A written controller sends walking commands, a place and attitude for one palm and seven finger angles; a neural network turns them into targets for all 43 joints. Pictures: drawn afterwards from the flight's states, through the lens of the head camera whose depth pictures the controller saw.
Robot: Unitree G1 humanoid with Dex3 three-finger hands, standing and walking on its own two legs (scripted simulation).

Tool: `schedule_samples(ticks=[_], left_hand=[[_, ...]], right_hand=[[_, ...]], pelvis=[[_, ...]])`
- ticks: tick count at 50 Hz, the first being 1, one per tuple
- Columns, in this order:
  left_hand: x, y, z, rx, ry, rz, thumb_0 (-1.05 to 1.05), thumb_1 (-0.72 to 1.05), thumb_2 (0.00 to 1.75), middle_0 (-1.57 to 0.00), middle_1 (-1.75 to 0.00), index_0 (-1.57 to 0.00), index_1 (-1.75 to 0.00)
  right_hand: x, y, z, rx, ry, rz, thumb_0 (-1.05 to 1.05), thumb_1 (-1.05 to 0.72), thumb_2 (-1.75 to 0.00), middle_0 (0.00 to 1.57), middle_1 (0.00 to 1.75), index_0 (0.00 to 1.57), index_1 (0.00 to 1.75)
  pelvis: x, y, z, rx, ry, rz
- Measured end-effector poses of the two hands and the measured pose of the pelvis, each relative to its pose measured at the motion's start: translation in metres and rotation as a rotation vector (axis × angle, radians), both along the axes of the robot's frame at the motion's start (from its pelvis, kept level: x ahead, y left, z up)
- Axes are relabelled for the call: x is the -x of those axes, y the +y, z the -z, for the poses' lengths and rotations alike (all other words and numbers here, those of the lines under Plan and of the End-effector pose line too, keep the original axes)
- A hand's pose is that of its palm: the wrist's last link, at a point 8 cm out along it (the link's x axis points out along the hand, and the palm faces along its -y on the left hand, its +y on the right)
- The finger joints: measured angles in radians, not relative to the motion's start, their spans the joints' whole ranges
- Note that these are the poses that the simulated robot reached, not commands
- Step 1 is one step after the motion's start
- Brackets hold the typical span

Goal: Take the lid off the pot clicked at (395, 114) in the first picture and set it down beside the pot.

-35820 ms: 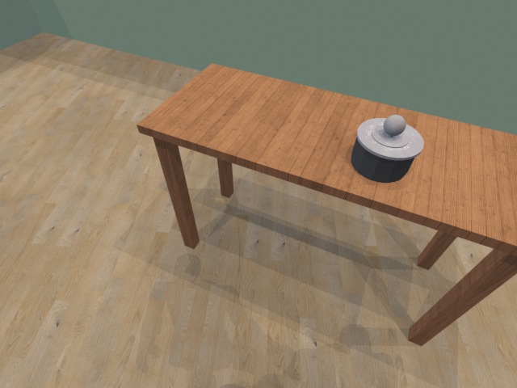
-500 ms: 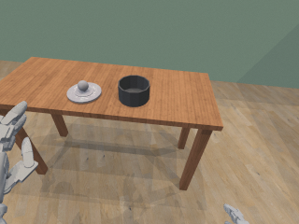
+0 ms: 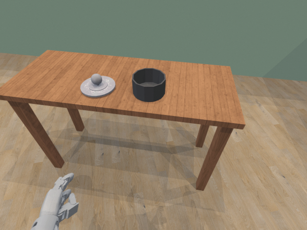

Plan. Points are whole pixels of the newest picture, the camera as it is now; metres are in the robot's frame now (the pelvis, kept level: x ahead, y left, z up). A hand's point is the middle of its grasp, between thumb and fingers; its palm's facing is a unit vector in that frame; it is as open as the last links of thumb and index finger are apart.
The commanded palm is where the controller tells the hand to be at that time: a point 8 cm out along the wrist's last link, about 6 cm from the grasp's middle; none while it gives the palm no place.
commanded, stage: let the arm hang, fingers relaxed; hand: left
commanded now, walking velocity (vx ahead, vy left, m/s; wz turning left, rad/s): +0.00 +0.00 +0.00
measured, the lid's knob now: (96, 79) +0.74 +0.28 -0.01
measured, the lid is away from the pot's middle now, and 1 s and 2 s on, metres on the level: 0.24 0.24 0.24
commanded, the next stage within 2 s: look to check the result in 0.98 s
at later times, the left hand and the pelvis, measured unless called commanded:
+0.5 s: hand out of the picture +0.04 +0.17 -0.15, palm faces +0.03 -0.98 -0.18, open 7.3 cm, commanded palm none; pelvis +0.06 +0.01 +0.03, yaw -2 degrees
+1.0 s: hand out of the picture +0.10 +0.20 -0.15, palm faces -0.01 -0.98 -0.20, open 7.3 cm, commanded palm none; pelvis +0.06 +0.02 +0.03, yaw -3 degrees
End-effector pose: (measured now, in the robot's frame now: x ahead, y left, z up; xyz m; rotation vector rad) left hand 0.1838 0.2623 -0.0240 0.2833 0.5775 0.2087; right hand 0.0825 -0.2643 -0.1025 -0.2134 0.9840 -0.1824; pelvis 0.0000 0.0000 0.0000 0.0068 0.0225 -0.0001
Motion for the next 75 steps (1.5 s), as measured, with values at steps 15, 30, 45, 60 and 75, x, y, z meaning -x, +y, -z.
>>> schedule_samples(ticks=[15,30,45,60,75], left_hand=[[0.156,-0.038,0.089,0.149,0.776,-0.157,-0.02,0.97,0.89,-0.20,-0.30,-0.21,-0.30],[0.125,-0.041,0.100,0.194,0.832,-0.111,0.02,0.94,0.89,-0.20,-0.30,-0.20,-0.30],[0.088,-0.018,0.095,0.160,0.741,-0.079,0.01,0.93,0.89,-0.20,-0.30,-0.20,-0.30],[0.115,-0.019,0.096,0.171,0.798,-0.084,0.01,0.92,0.89,-0.20,-0.30,-0.20,-0.30],[0.145,-0.032,0.099,0.211,0.856,-0.090,0.01,0.91,0.89,-0.20,-0.30,-0.20,-0.30]], right_hand=[[0.055,0.016,0.004,-0.066,0.404,0.120,0.01,-0.91,-0.89,0.20,0.30,0.20,0.29],[0.018,0.050,0.008,-0.061,0.354,0.161,0.01,-0.96,-0.89,0.20,0.30,0.21,0.29],[0.044,0.069,0.010,-0.093,0.405,0.182,0.01,-0.93,-0.89,0.20,0.30,0.20,0.29],[0.067,0.087,0.010,-0.128,0.446,0.199,0.01,-0.92,-0.89,0.20,0.30,0.20,0.29],[0.069,0.087,0.009,-0.116,0.440,0.195,0.01,-0.92,-0.89,0.20,0.30,0.20,0.29]], pelvis=[[-0.034,-0.015,-0.028,0.004,0.020,0.009],[-0.063,0.011,-0.027,0.018,0.001,0.042],[-0.063,0.020,-0.029,0.016,-0.014,0.048],[-0.056,0.025,-0.030,0.017,-0.020,0.052],[-0.050,0.027,-0.031,0.017,-0.023,0.053]])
